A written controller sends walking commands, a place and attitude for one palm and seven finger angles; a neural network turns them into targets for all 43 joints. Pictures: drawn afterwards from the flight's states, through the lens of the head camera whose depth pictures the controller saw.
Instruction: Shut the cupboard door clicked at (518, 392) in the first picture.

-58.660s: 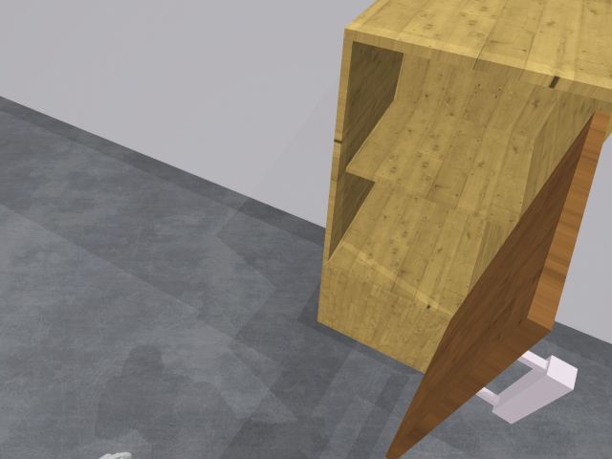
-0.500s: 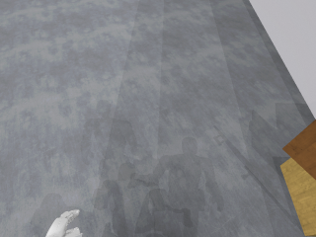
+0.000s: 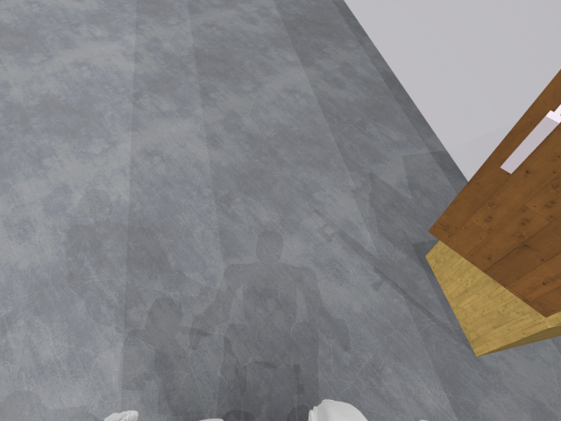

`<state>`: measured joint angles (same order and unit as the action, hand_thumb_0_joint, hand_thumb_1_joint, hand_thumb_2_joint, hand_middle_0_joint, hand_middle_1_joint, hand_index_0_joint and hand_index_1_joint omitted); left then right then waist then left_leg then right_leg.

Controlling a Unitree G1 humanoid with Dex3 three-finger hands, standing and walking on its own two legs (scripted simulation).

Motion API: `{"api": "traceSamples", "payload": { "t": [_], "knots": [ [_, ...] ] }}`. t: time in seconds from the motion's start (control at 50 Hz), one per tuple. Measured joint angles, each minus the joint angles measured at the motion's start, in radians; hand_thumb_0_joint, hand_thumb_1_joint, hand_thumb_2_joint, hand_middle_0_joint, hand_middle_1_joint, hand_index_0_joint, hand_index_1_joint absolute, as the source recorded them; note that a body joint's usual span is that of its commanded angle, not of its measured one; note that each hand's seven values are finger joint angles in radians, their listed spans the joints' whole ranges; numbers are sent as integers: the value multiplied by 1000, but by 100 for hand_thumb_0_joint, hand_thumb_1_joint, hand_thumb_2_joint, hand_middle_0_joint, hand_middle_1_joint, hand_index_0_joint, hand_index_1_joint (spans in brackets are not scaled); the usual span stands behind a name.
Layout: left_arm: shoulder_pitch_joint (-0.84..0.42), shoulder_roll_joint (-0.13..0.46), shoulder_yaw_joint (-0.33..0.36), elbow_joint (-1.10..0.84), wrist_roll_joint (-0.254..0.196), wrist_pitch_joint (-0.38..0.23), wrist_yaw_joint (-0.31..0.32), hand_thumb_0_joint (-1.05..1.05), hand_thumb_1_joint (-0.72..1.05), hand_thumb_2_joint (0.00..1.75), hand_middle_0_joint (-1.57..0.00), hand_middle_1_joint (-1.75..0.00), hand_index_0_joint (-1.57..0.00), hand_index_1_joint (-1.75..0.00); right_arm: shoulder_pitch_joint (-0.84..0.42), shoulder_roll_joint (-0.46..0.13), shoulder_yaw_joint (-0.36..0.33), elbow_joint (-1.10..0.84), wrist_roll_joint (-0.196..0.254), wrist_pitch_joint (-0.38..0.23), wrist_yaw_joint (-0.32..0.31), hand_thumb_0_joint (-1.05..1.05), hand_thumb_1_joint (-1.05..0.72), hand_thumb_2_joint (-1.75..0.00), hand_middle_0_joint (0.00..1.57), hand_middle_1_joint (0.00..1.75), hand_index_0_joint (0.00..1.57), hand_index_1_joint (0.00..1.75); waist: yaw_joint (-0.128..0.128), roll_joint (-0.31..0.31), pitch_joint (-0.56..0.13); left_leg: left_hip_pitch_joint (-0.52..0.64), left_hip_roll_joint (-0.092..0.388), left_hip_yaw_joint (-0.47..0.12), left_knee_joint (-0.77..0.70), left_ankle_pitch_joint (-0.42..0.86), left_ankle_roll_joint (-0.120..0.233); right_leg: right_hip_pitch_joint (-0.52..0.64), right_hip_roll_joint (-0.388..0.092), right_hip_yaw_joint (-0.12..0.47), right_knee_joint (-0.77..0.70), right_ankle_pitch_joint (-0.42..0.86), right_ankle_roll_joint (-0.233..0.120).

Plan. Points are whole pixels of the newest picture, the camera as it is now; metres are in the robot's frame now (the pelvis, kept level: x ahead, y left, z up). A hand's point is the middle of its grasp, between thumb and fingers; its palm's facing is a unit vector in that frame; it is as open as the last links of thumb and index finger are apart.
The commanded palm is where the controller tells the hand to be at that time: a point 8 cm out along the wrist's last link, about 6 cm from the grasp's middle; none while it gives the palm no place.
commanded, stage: turn to face it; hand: left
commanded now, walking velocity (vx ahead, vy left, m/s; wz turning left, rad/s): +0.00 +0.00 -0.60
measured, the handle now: (533, 139) +0.62 -0.44 +0.05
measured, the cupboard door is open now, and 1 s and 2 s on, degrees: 32 32 32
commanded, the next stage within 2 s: take the last steps up to it in 1.10 s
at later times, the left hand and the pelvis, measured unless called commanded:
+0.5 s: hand (188, 389) +0.18 +0.16 -0.17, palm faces -0.28 -0.93 -0.23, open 7.4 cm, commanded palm none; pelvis +0.03 -0.01 -0.01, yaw -17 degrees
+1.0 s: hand (247, 344) +0.25 +0.07 -0.15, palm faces -0.53 -0.80 -0.28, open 7.4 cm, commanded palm none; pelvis +0.05 -0.04 -0.01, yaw -32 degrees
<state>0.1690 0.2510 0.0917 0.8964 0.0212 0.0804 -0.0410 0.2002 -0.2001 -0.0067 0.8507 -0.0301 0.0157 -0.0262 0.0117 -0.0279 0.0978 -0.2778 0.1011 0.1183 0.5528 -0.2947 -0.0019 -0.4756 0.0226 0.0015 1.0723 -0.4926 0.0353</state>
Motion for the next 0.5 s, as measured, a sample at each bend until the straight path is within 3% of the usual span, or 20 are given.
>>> {"api": "traceSamples", "payload": {
  "t": [0.06,0.14,0.2,0.22,0.26,0.3,0.34,0.4,0.5],
  "knots": [
    [-6,4,4,-9,-1,1,-5,1,91,89,-20,-29,-20,-30,9,-1,-3,10,-1,2,0,1,-91,-90,21,30,20,30,0,21,6,29,30,33,-32,9,-7,19,-26,-37,-59,13,7],
    [-20,5,1,-15,0,-4,-7,1,91,89,-19,-29,-20,-30,19,-15,-17,24,0,7,6,1,-91,-90,21,30,20,30,-11,50,9,42,67,82,-9,-17,-26,89,-39,-64,-244,45,-4],
    [-23,10,-6,-27,2,-20,-8,1,91,89,-19,-29,-20,-30,37,-34,-30,32,7,15,14,1,-90,-90,21,30,20,30,-19,61,0,25,91,112,73,-69,-50,184,-40,-79,-461,197,-28],
    [-21,13,-8,-30,5,-33,-4,1,91,89,-19,-29,-20,-30,42,-41,-35,35,11,21,15,1,-90,-90,21,30,20,30,-17,58,-9,-1,88,106,139,-115,-56,196,-42,-68,-491,170,-39],
    [-28,-7,-16,-24,2,-48,11,0,91,89,-20,-29,-20,-30,22,-68,-45,49,16,47,10,1,-91,-90,21,30,20,30,-20,90,0,-75,63,12,326,-225,-63,174,-22,-56,-448,136,-49],
    [-22,-20,-22,-25,1,-51,24,0,91,89,-20,-29,-20,-30,1,-81,-48,56,18,58,2,1,-91,-90,21,30,20,30,-21,93,7,-141,22,-42,475,-238,-69,177,-16,-33,-457,150,-49],
    [-14,-25,-26,-23,2,-47,31,0,91,89,-20,-29,-20,-30,-15,-82,-48,51,19,55,3,1,-91,-90,20,30,20,30,-22,81,8,-181,-2,-59,524,-202,-77,188,-14,-9,-488,173,-48],
    [-4,-26,-31,-16,6,-38,33,0,91,89,-20,-29,-20,-30,-27,-74,-43,30,21,45,9,1,-91,-90,20,30,20,30,-22,57,1,-190,-21,-62,446,-157,-83,199,-14,24,-520,190,-45],
    [4,-19,-29,-9,5,-29,27,0,91,89,-20,-29,-20,-30,-40,-52,-31,2,25,25,11,1,-91,-90,20,30,20,30,-12,20,-10,-109,-51,-70,160,-68,-75,184,-1,84,-500,178,-24]
  ]
}}
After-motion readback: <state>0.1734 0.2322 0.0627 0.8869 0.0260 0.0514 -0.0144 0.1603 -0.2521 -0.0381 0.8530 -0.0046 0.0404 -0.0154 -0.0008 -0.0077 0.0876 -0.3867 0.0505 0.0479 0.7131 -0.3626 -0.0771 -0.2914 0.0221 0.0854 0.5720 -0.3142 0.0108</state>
